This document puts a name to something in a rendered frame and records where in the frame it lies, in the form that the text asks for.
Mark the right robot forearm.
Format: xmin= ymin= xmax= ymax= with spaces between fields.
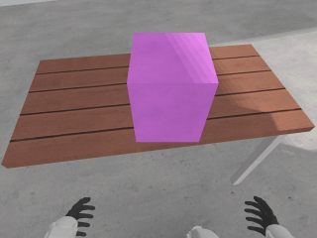
xmin=265 ymin=224 xmax=295 ymax=238

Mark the right robot shin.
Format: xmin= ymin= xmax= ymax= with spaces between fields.
xmin=191 ymin=226 xmax=202 ymax=231

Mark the carton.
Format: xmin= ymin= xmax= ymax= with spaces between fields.
xmin=127 ymin=33 xmax=219 ymax=142

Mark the left robot forearm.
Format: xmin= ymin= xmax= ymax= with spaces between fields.
xmin=43 ymin=216 xmax=78 ymax=238

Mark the robot left hand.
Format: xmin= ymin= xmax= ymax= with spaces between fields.
xmin=65 ymin=197 xmax=95 ymax=237

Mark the table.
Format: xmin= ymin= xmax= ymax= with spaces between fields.
xmin=1 ymin=44 xmax=315 ymax=185

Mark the robot right thigh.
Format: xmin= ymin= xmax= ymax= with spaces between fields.
xmin=185 ymin=228 xmax=219 ymax=238

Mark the robot right hand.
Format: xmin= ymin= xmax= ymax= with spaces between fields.
xmin=244 ymin=196 xmax=279 ymax=237

